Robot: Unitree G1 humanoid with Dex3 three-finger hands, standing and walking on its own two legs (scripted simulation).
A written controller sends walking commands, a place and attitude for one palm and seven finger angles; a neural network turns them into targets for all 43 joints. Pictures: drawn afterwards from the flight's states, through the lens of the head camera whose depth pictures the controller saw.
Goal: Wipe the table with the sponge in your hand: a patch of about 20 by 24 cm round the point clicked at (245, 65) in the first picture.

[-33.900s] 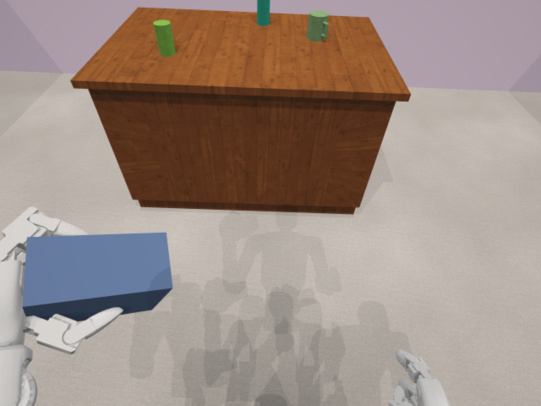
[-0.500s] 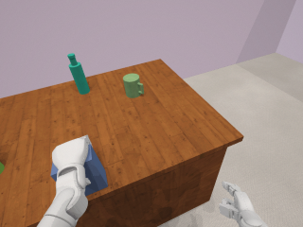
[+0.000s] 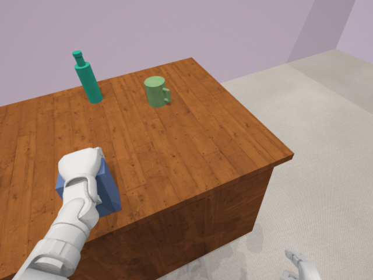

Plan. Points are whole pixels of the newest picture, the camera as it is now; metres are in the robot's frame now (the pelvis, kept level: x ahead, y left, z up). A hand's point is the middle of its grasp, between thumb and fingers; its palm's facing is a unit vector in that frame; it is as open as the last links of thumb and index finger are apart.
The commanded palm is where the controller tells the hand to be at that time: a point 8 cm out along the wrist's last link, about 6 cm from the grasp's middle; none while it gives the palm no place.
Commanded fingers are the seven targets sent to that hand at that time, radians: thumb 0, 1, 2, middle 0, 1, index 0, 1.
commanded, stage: wipe forward along the middle lane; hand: left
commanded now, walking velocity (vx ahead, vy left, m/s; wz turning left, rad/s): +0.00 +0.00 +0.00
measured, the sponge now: (94, 197) +0.31 +0.27 -0.02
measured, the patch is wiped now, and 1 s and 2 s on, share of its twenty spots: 1.00 1.00 1.00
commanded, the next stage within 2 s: slide back across to the first lane in 1.04 s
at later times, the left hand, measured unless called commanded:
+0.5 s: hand (85, 162) +0.38 +0.30 +0.04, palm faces -0.12 -0.01 -0.99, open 10.7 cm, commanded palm +0.37 +0.31 +0.08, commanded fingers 0.00 0.10 1.30 -1.20 -1.60 -1.20 -1.60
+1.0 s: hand (83, 149) +0.43 +0.33 +0.04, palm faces -0.13 +0.01 -0.99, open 10.7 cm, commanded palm +0.42 +0.33 +0.08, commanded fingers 0.00 0.10 1.30 -1.20 -1.60 -1.20 -1.60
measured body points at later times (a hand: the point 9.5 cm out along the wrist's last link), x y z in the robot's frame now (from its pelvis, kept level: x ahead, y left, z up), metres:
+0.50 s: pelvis -0.01 -0.01 -0.01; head +0.02 -0.04 +0.44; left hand +0.38 +0.30 +0.09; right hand +0.09 -0.28 -0.14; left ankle +0.02 +0.13 -0.73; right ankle +0.02 -0.06 -0.73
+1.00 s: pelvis +0.00 +0.01 -0.01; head +0.05 +0.00 +0.43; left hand +0.43 +0.33 +0.09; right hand +0.08 -0.25 -0.15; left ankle +0.02 +0.13 -0.73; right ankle +0.02 -0.06 -0.73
